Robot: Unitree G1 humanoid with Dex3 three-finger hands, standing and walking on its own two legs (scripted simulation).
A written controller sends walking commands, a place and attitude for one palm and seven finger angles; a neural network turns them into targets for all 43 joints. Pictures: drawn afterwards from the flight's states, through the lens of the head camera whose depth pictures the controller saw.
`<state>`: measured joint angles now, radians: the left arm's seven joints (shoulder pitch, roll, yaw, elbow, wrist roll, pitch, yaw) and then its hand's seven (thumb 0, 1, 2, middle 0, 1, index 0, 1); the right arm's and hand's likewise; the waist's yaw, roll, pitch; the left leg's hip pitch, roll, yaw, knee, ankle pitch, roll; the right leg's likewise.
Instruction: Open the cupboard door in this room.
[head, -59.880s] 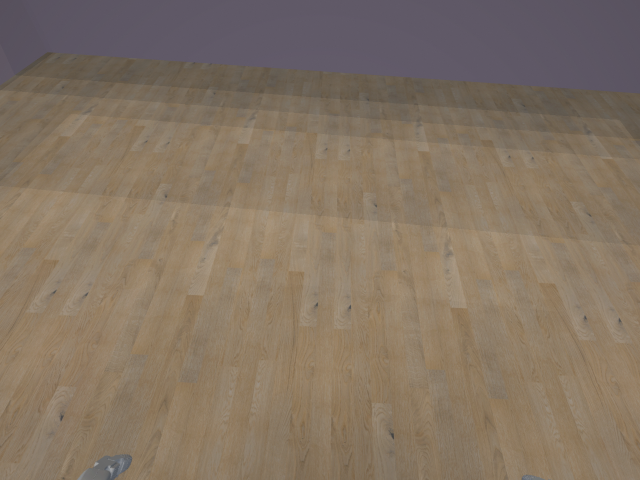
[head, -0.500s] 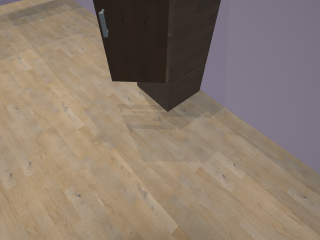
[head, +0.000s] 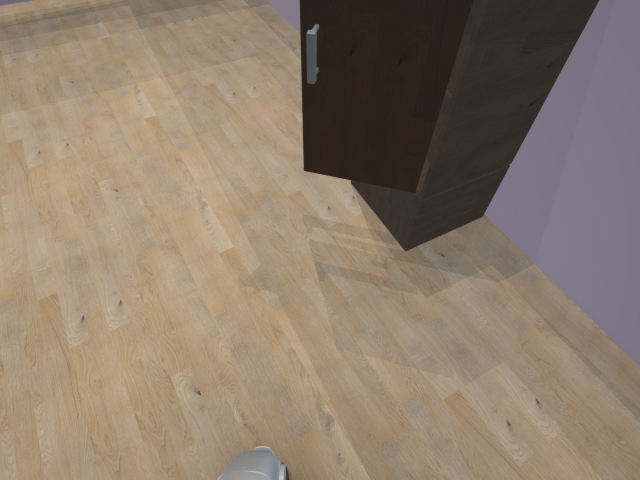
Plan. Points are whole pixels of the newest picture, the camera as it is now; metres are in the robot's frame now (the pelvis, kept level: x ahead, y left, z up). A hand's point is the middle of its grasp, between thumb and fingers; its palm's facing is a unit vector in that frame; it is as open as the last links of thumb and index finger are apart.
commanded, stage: take the last steps up to it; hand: left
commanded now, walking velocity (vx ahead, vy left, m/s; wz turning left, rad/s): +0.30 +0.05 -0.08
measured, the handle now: (313, 54) +1.03 +0.15 -0.02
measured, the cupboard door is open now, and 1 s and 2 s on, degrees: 47 47 47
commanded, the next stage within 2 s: come to a stop and stand still in 0.96 s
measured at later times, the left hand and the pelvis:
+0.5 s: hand (223, 344) +0.31 +0.20 -0.14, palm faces -0.09 -0.98 -0.19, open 7.4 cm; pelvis +0.17 +0.03 +0.01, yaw -4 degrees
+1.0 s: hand (236, 345) +0.33 +0.19 -0.17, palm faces +0.02 -0.99 -0.16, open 7.3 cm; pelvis +0.37 +0.01 +0.00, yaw -4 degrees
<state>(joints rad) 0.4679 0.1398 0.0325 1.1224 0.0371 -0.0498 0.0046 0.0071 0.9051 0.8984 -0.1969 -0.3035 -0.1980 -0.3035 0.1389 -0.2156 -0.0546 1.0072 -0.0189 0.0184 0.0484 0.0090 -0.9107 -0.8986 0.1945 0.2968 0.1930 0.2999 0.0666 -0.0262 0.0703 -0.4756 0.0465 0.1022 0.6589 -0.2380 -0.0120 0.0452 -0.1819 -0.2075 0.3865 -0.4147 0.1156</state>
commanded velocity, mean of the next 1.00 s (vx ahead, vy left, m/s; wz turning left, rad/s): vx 0.27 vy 0.02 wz -0.04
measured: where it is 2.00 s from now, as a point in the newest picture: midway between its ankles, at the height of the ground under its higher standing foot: (330, 404)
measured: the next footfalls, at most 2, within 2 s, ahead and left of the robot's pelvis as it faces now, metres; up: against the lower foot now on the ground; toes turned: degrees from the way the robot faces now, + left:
left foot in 0.02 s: +0.13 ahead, +0.13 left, +0.00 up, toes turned +7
right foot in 0.58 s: +0.30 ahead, -0.10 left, +0.00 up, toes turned -12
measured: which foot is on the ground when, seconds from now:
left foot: up 0.00-0.00, down 0.02-0.58, up 0.60-0.98, down 1.00-1.00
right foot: down 0.00-0.02, up 0.04-0.56, down 0.58-1.00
